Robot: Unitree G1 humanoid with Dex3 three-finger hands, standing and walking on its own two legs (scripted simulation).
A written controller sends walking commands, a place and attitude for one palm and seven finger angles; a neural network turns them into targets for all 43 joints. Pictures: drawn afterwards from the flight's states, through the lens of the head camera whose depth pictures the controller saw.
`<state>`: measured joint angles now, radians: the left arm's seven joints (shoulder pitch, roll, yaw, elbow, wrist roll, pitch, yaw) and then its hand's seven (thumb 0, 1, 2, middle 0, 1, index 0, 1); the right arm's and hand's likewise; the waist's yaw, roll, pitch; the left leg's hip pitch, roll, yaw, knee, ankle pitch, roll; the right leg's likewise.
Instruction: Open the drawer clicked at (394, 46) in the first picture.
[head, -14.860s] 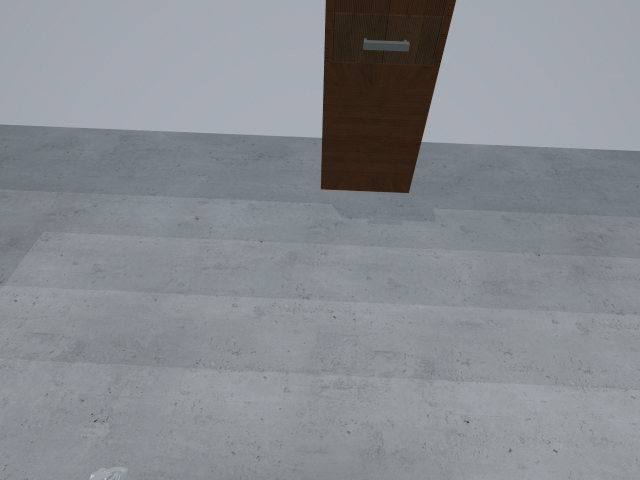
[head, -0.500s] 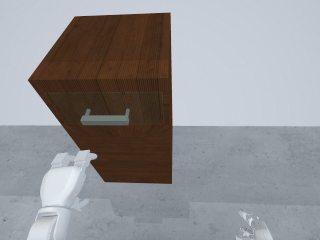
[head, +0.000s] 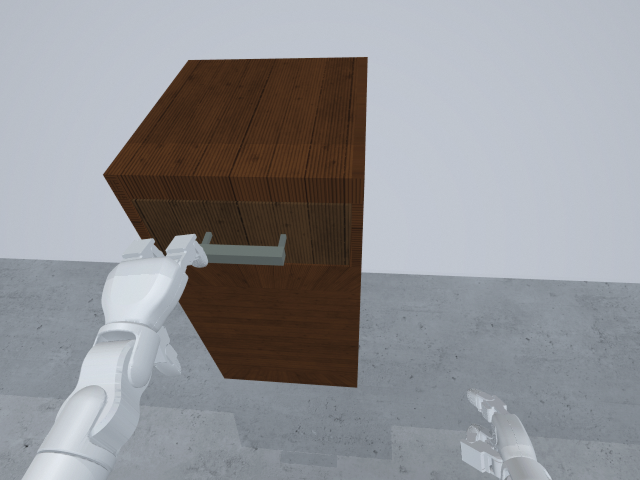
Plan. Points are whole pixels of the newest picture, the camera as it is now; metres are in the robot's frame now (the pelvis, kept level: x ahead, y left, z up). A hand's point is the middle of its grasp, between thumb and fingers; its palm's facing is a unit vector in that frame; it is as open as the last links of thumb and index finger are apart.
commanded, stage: raise the hand with hooked fingers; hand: left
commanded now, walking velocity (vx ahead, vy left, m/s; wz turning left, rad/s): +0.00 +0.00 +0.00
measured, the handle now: (242, 246) +0.50 +0.22 -0.05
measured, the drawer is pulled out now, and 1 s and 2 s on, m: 0.00 0.00 0.00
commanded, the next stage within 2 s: move the hooked fingers above the handle in 0.48 s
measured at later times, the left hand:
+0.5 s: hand (165, 301) +0.29 +0.24 +0.07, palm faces +0.05 -0.11 -0.99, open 13.8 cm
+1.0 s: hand (182, 291) +0.32 +0.23 +0.06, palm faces +0.00 -0.08 -1.00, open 13.8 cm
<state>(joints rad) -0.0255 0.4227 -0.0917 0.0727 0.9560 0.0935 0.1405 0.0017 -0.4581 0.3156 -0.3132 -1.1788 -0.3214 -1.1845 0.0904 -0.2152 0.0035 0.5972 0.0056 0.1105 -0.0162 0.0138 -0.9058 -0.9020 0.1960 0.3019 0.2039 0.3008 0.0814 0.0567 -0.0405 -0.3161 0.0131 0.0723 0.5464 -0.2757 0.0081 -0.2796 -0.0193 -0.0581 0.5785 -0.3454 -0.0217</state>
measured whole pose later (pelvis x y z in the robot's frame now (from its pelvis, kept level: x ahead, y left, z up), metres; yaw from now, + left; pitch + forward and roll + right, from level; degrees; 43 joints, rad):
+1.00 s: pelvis -0.01 -0.01 +0.00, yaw +0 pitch +4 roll +1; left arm -0.23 0.45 -0.09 0.33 0.96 -0.02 0.14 0.00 -0.49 0.30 -0.32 -1.20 -0.32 -1.20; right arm 0.16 -0.24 -0.03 0.65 0.03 0.10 -0.03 0.01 -0.91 -0.90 0.20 0.30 0.20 0.30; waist 0.06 0.05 -0.04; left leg -0.36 0.02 0.06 0.54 -0.25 0.00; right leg -0.32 -0.01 -0.06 0.57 -0.32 -0.03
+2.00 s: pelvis +0.00 +0.00 -0.02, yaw -1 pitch +14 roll +0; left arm -0.64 0.42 -0.07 0.88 1.06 -0.05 0.30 0.00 -0.48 0.30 -0.31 -1.20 -0.32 -1.20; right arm 0.31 -0.25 -0.07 0.69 0.02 0.13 -0.02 0.01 -0.91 -0.90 0.20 0.30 0.20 0.30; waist -0.06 0.03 -0.12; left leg -0.61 0.04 0.08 0.69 -0.32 0.01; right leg -0.57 0.00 -0.05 0.70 -0.37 -0.02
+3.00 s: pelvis +0.00 +0.01 -0.02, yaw -2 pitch +16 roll -1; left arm -0.68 0.43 -0.05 0.96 1.07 -0.04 0.31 0.00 -0.48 0.30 -0.31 -1.20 -0.32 -1.20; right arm 0.33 -0.24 -0.07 0.69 0.01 0.13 -0.01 0.01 -0.91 -0.90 0.20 0.30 0.21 0.30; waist -0.08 0.03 -0.13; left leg -0.66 0.04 0.08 0.72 -0.33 0.02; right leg -0.61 0.00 -0.04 0.71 -0.37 -0.01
